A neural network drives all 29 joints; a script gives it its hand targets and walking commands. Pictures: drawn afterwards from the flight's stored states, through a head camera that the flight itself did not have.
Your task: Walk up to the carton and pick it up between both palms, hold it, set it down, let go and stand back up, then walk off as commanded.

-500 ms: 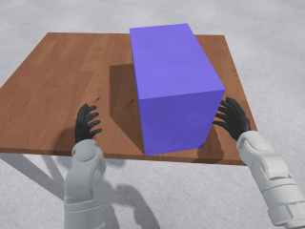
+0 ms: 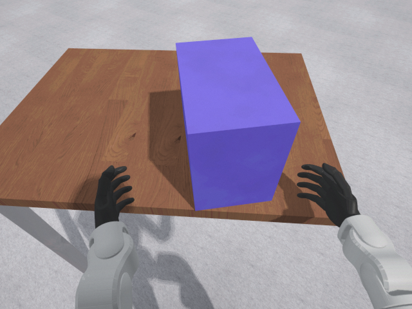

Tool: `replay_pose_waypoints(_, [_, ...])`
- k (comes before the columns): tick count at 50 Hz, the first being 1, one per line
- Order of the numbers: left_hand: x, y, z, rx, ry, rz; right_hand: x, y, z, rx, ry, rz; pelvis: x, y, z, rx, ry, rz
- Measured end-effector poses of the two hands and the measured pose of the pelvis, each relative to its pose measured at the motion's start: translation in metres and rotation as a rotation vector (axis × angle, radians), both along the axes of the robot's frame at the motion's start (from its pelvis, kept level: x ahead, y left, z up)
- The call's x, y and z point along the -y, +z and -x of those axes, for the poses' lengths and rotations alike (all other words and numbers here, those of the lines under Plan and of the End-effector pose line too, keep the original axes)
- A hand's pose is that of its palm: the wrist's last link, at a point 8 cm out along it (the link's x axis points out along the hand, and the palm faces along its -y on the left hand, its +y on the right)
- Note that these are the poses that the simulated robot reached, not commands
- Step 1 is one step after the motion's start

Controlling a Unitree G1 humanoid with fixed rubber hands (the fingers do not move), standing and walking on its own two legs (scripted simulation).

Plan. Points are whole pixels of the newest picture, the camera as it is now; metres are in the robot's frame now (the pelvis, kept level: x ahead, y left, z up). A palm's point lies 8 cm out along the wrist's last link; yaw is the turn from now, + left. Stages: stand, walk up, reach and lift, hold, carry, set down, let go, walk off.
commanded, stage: set down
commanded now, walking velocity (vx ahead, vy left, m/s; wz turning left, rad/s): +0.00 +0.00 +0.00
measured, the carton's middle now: (224, 122) +0.47 +0.02 +0.11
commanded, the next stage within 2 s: none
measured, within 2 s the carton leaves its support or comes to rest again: neither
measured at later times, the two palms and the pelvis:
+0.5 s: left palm (106, 227) +0.22 +0.20 +0.10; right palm (340, 225) +0.27 -0.19 +0.06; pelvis +0.00 +0.01 +0.00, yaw +0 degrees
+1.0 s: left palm (109, 243) +0.22 +0.21 +0.04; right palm (336, 227) +0.27 -0.18 +0.05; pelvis +0.01 +0.01 +0.00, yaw +1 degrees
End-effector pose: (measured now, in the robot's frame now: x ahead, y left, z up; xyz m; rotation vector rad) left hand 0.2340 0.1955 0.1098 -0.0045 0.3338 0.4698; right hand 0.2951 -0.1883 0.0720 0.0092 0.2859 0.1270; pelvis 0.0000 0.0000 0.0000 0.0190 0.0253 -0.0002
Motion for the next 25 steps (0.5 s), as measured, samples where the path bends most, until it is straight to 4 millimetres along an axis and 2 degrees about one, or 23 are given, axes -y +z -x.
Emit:
replay_pose_waypoints(6, [0.001, -0.002, 0.012, 0.020, 0.004, -0.007, 0.004, -0.002, 0.017, 0.003, -0.007, -0.003, 0.001, 0.000, 0.002, 0.003, 0.000, -0.001])
replay_pose_waypoints(13, [0.003, -0.002, 0.016, 0.026, -0.013, -0.016, 0.007, -0.007, 0.028, -0.013, -0.018, 0.000, 0.001, 0.000, 0.004, 0.006, 0.000, -0.002])
replay_pose_waypoints(25, [-0.005, -0.010, 0.012, -0.007, -0.040, -0.008, 0.000, -0.014, 0.026, -0.059, -0.026, 0.018, -0.005, 0.001, 0.003, 0.002, 0.006, -0.003])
